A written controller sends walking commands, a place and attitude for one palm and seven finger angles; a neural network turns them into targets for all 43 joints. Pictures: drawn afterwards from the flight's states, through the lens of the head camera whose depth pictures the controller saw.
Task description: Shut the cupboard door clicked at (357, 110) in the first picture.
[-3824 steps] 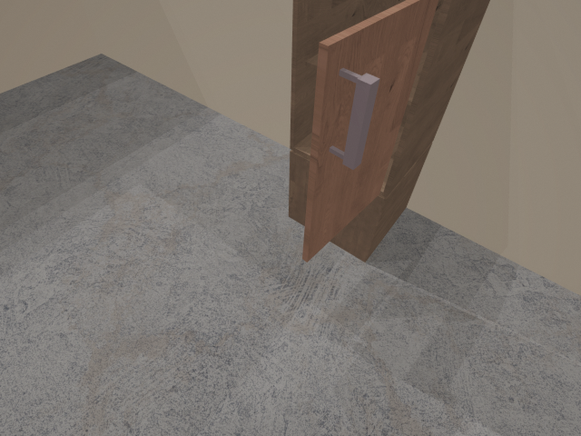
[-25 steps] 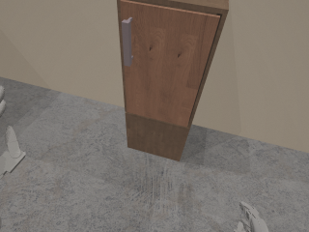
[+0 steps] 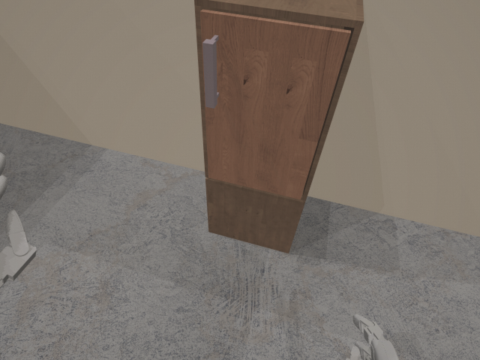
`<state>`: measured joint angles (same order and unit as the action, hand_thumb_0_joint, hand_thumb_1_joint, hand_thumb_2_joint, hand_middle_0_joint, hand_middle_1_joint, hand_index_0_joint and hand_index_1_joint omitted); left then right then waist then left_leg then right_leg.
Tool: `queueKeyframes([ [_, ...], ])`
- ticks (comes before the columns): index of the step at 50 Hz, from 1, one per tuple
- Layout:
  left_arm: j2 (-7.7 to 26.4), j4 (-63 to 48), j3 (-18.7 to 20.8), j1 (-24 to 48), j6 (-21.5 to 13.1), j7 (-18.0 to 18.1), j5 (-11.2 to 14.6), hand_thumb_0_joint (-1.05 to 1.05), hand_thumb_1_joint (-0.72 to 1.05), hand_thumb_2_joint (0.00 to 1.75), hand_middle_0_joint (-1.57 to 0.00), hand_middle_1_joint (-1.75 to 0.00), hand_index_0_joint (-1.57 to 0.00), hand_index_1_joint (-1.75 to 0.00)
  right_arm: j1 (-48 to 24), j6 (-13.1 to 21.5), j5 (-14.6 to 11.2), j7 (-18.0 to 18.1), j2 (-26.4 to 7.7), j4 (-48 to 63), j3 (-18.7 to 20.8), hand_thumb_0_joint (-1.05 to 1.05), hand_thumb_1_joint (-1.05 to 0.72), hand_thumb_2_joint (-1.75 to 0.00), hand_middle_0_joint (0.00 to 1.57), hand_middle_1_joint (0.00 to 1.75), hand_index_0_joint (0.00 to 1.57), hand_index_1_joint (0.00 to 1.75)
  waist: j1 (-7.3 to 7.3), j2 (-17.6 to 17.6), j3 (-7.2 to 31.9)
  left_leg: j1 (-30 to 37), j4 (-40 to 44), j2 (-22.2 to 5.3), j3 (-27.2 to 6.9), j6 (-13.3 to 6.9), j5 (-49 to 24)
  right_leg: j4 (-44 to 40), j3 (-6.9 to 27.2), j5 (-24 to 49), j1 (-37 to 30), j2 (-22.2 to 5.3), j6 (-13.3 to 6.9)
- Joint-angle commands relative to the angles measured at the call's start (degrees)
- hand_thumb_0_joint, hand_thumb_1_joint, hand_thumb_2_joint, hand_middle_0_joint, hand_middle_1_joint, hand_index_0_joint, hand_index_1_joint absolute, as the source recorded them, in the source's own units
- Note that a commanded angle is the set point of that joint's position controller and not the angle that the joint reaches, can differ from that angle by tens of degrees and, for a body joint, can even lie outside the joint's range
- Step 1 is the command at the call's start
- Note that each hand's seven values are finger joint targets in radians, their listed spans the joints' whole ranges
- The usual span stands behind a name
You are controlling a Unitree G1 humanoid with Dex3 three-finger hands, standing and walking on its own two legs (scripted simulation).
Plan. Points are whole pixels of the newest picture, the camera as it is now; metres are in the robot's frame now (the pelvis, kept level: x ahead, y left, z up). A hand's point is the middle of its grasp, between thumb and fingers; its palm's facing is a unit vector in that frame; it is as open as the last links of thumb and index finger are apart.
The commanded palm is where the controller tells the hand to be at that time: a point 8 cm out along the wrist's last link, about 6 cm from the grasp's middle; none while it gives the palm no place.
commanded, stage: stop stepping back and stand still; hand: left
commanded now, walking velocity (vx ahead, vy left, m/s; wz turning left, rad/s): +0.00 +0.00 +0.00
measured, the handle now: (213, 72) +0.79 +0.13 +0.11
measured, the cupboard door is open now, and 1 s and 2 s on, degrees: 0 0 0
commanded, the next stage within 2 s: let the arm hang, fingers relaxed in 0.26 s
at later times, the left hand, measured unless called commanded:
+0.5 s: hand (83, 323) +0.18 +0.26 -0.02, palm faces +0.10 -0.88 -0.46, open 7.4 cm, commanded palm none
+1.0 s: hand out of the picture -0.07 +0.20 -0.17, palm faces +0.04 -0.97 -0.23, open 7.3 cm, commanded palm none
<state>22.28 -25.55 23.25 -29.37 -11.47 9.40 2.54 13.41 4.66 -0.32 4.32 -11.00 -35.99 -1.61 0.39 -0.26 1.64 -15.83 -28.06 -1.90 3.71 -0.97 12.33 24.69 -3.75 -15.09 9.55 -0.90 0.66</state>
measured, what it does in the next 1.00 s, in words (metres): stands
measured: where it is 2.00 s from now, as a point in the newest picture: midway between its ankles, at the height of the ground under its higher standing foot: outside the picture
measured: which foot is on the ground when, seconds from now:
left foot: down 0.00-1.00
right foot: down 0.00-1.00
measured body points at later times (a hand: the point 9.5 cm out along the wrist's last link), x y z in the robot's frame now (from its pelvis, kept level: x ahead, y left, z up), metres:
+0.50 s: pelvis -0.02 +0.02 -0.01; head -0.01 -0.02 +0.44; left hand +0.17 +0.31 +0.01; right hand +0.15 -0.24 -0.12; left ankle +0.03 +0.10 -0.74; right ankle -0.02 -0.13 -0.74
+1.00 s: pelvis -0.02 +0.01 +0.00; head -0.01 +0.00 +0.45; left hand -0.07 +0.25 -0.15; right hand -0.03 -0.22 -0.16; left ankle +0.03 +0.10 -0.74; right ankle -0.02 -0.13 -0.74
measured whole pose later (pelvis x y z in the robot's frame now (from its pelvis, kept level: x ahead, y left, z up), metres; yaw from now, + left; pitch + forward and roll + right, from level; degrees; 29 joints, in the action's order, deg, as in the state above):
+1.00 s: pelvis -0.02 +0.01 +0.00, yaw +1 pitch -1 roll -1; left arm 11.1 64.4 0.8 -21.3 1.2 0.7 -0.8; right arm 18.0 -1.5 0.8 1.0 -10.5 -61.9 -0.3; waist -0.3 1.7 -1.7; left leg -14.8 -25.6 -0.4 3.6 -1.7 9.5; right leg 25.0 -3.9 -14.0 9.6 -2.3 1.0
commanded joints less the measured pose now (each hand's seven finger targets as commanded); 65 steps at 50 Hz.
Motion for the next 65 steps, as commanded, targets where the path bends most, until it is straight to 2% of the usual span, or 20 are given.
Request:
queueKeyframes([
  [1,9.36,-7.53,5.87,2.10,-2.64,0.93,-0.03,0.00,0.90,0.90,-0.20,-0.30,-0.20,-0.30,-5.87,3.00,-0.17,0.62,-7.51,8.83,3.67,0.00,-0.90,-0.90,0.20,0.30,0.20,0.30,-0.65,4.95,0.60,-1.20,7.41,-2.30,-4.46,0.63,3.25,-6.34,5.69,2.35,1.33,-1.80,-1.20],
  [5,8.81,-8.56,4.73,2.75,-2.53,0.74,-0.07,0.00,0.90,0.90,-0.20,-0.30,-0.20,-0.30,-6.06,2.76,-0.42,0.51,-7.65,9.48,3.59,0.00,-0.90,-0.90,0.20,0.30,0.20,0.30,-0.61,4.21,0.74,-2.03,9.28,-2.57,-5.41,0.53,4.59,-5.80,4.29,0.95,0.75,-0.80,-0.76],
  [11,11.90,-12.27,7.63,1.76,-2.93,1.13,-0.04,0.00,0.90,0.90,-0.20,-0.30,-0.20,-0.30,-6.19,3.21,-0.11,0.97,-7.78,9.79,3.76,0.00,-0.90,-0.90,0.20,0.30,0.20,0.30,-0.21,5.59,4.14,-0.46,9.07,-2.35,-5.17,0.44,0.29,-4.16,3.82,5.38,-1.79,-0.57,-0.59],
  [17,10.01,-11.83,6.13,1.46,-3.09,1.22,-0.11,0.00,0.90,0.90,-0.20,-0.30,-0.20,-0.30,-5.70,3.51,-0.10,0.94,-7.41,9.39,3.51,0.00,-0.90,-0.90,0.20,0.30,0.20,0.30,-0.32,6.22,3.74,-0.30,8.25,-2.39,-5.23,0.53,-1.40,-4.28,3.78,6.30,-1.83,-0.94,-0.74],
  [18,0.79,32.24,-18.32,2.63,5.51,-7.51,-3.88,0.00,0.90,0.90,-0.20,-0.30,-0.20,-0.30,-10.24,6.48,-0.46,-4.71,-18.48,-2.76,5.32,0.00,-0.90,-0.90,0.20,0.30,0.20,0.30,-1.77,6.67,-2.45,-4.74,-1.07,-4.16,-6.16,0.03,-16.50,3.65,1.04,14.15,5.09,-5.60,-1.76],
  [19,0.69,33.06,-16.75,3.77,10.70,-8.70,-3.57,0.00,0.90,0.90,-0.20,-0.30,-0.20,-0.30,-6.04,2.29,-0.54,-4.87,-16.22,-2.93,5.63,0.00,-0.90,-0.90,0.20,0.30,0.20,0.30,-1.30,7.51,1.86,0.19,-0.39,-4.47,-4.52,0.76,-18.10,1.76,4.18,10.68,6.18,-5.48,-2.12],
  [20,0.22,32.17,-17.09,4.44,12.14,-8.98,-3.43,0.00,0.90,0.90,-0.20,-0.30,-0.20,-0.30,-5.39,1.18,-0.40,-4.63,-15.77,-1.86,5.39,0.00,-0.90,-0.90,0.20,0.30,0.20,0.30,-1.28,8.14,0.92,-0.47,0.39,-5.39,-4.99,0.16,-14.98,2.58,2.87,4.70,7.49,-4.59,-1.80],
  [22,0.34,37.39,-17.65,7.23,11.60,-9.42,-4.10,0.00,0.90,0.90,-0.20,-0.30,-0.20,-0.30,-4.83,-0.06,0.50,-4.58,-15.86,-3.50,4.81,0.00,-0.90,-0.90,0.20,0.30,0.20,0.30,-0.58,2.64,2.67,-4.00,1.68,-6.62,-8.16,-1.76,-12.96,5.58,2.07,0.90,5.06,-2.90,-1.99],
  [23,1.02,40.46,-17.90,7.94,11.36,-9.55,-4.21,0.00,0.90,0.90,-0.20,-0.30,-0.20,-0.30,-5.24,-0.54,0.80,-4.55,-15.94,-3.93,4.39,0.00,-0.90,-0.90,0.20,0.30,0.20,0.30,-0.20,-2.45,2.66,-4.10,1.64,-6.25,-8.92,-2.04,-11.90,4.85,2.74,1.81,4.07,-3.03,-2.21],
  [25,2.49,47.35,-18.30,10.31,10.85,-9.61,-4.49,0.00,0.90,0.90,-0.20,-0.30,-0.20,-0.30,-5.08,-1.31,1.18,-4.58,-15.85,-5.53,4.19,0.00,-0.90,-0.90,0.20,0.30,0.20,0.30,-0.71,-11.70,4.08,-0.91,-0.70,-4.41,-8.44,-1.64,-11.46,2.57,5.57,4.66,5.00,-5.32,-3.40],
  [26,2.67,50.59,-18.82,11.43,10.98,-9.46,-4.39,0.00,0.90,0.90,-0.20,-0.30,-0.20,-0.30,-4.06,-1.91,1.22,-4.67,-15.12,-6.02,3.91,0.00,-0.90,-0.90,0.20,0.30,0.20,0.30,-1.20,-13.39,4.05,0.86,-1.98,-3.37,-7.75,-1.30,-11.83,2.15,6.46,4.88,6.58,-6.61,-4.20],
  [28,0.69,56.70,-20.17,12.85,11.79,-9.03,-4.11,0.00,0.90,0.90,-0.20,-0.30,-0.20,-0.30,-2.74,-3.28,1.56,-4.65,-11.89,-8.25,2.93,0.00,-0.90,-0.90,0.20,0.30,0.20,0.30,-1.81,-11.43,3.14,2.95,-2.28,-1.98,-6.10,-0.61,-9.95,0.78,7.25,2.92,8.78,-7.96,-4.39],
  [33,-1.35,69.40,-21.40,11.76,12.24,-8.55,-3.62,0.00,0.90,0.90,-0.20,-0.30,-0.20,-0.30,-2.56,-4.45,1.74,-4.24,-9.88,-12.98,2.21,0.00,-0.90,-0.90,0.20,0.30,0.20,0.30,-0.76,5.06,-0.27,0.25,4.88,-2.94,-7.71,-0.69,-2.77,-0.47,6.40,-2.77,5.51,-5.21,-2.53],
  [35,-2.56,73.73,-21.10,10.11,12.11,-8.42,-3.56,0.00,0.90,0.90,-0.20,-0.30,-0.20,-0.30,-1.73,-4.57,1.70,-3.83,-8.74,-14.94,2.31,0.00,-0.90,-0.90,0.20,0.30,0.20,0.30,-0.33,9.36,-0.93,-0.93,6.53,-2.71,-7.61,-0.48,1.07,-1.61,6.17,-2.67,3.61,-4.88,-2.76],
  [37,-2.96,76.99,-21.03,8.92,12.07,-8.40,-3.53,0.00,0.90,0.90,-0.20,-0.30,-0.20,-0.30,-0.53,-4.84,1.56,-3.50,-8.14,-16.41,2.52,0.00,-0.90,-0.90,0.20,0.30,0.20,0.30,-0.21,10.81,-1.66,-0.99,7.15,-2.84,-7.68,-0.47,3.03,-3.01,5.80,-2.47,2.96,-4.91,-3.04],
  [40,-3.57,81.18,-21.30,8.35,11.87,-8.49,-3.36,0.00,0.90,0.90,-0.20,-0.30,-0.20,-0.30,1.81,-4.99,1.39,-3.09,-7.52,-18.87,2.72,0.00,-0.90,-0.90,0.20,0.30,0.20,0.30,-0.48,9.35,-2.60,-0.59,8.64,-3.01,-7.94,-0.37,6.04,-4.57,5.71,-3.16,2.97,-4.79,-3.30],
  [44,-4.65,84.89,-21.54,8.24,11.48,-8.35,-3.38,0.00,0.90,0.90,-0.20,-0.30,-0.20,-0.30,5.08,-4.95,1.20,-2.76,-7.06,-21.40,3.03,0.00,-0.90,-0.90,0.20,0.30,0.20,0.30,-1.02,1.43,-4.20,1.87,8.21,-3.18,-7.33,-0.47,3.89,-6.46,5.63,-4.28,4.95,-5.31,-3.23],
  [49,-5.77,87.85,-21.64,7.29,11.45,-8.06,-3.41,0.00,0.90,0.90,-0.20,-0.30,-0.20,-0.30,6.86,-4.83,1.11,-2.62,-6.00,-23.98,3.03,0.00,-0.90,-0.90,0.20,0.30,0.20,0.30,-0.97,-1.88,-6.16,2.50,9.22,-3.53,-6.93,-0.72,3.27,-6.79,5.13,-4.44,5.83,-5.24,-2.84],
  [52,-6.31,88.79,-21.77,7.03,11.43,-7.84,-3.38,0.00,0.90,0.90,-0.20,-0.30,-0.20,-0.30,7.35,-4.86,1.13,-2.66,-5.01,-25.16,2.83,0.00,-0.90,-0.90,0.20,0.30,0.20,0.30,-1.06,-2.67,-6.87,2.97,9.12,-3.41,-6.43,-0.71,1.93,-6.78,5.04,-4.40,6.39,-5.31,-2.77],
  [65,-8.44,89.71,-21.76,6.71,11.51,-7.49,-3.42,0.00,0.90,0.90,-0.20,-0.30,-0.20,-0.30,7.43,-4.62,1.21,-2.48,-2.35,-27.00,2.49,0.00,-0.90,-0.90,0.20,0.30,0.20,0.30,-0.65,0.65,-8.40,2.21,10.92,-3.16,-5.94,-0.46,1.49,-6.17,5.02,-1.13,4.99,-4.87,-2.13],
])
